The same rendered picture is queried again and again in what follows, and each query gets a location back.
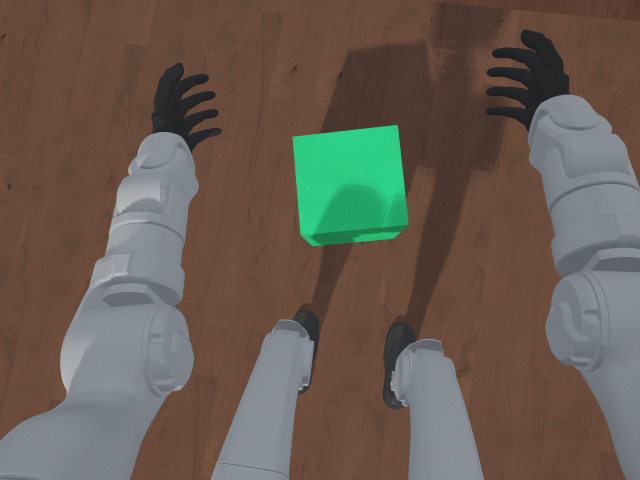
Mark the carton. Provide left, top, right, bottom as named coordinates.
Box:
left=293, top=125, right=409, bottom=246

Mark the left robot shin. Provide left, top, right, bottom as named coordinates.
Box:
left=261, top=319, right=309, bottom=349

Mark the robot left upper arm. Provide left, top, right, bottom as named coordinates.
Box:
left=0, top=303, right=194, bottom=480

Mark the robot right upper arm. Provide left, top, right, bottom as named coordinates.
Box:
left=545, top=270, right=640, bottom=480

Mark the left robot forearm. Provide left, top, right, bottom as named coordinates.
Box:
left=60, top=132, right=199, bottom=388

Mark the robot right hand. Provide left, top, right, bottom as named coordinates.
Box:
left=486, top=30, right=570, bottom=132

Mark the left robot thigh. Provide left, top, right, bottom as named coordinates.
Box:
left=211, top=329, right=314, bottom=480

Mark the right robot forearm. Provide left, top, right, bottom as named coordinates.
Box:
left=528, top=95, right=640, bottom=278

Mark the robot left hand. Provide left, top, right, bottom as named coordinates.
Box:
left=151, top=63, right=222, bottom=154

